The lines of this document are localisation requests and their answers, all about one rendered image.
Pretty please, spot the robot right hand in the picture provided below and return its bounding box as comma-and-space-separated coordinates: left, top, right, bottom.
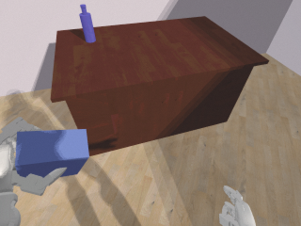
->
219, 186, 256, 226

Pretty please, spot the sponge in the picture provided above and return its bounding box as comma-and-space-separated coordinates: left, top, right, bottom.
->
15, 129, 89, 178

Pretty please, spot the robot left forearm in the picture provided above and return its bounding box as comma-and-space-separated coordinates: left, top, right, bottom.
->
0, 191, 22, 226

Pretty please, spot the robot left hand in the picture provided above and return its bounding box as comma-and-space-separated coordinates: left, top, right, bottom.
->
0, 117, 67, 196

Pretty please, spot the table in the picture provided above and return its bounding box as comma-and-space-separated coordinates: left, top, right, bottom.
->
50, 16, 269, 156

